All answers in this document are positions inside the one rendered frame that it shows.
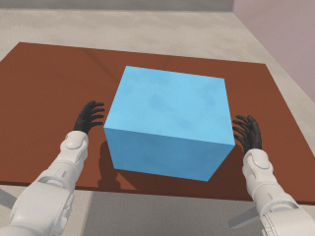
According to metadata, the left robot forearm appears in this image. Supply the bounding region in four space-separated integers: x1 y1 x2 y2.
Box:
9 131 89 224

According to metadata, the robot left upper arm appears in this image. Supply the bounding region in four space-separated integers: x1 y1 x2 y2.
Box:
0 181 75 236

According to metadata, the carton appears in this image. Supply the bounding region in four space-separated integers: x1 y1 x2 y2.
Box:
103 66 235 182

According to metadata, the left robot hand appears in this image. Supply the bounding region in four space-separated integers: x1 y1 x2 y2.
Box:
73 100 105 135

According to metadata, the table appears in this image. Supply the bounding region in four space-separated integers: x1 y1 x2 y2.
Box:
0 42 315 229

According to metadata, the right robot hand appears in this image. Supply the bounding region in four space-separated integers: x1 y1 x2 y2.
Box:
232 115 262 154

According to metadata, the right robot forearm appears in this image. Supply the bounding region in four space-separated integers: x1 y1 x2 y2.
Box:
242 148 315 226

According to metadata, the robot right upper arm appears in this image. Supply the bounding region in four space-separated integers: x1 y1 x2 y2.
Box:
259 208 315 236

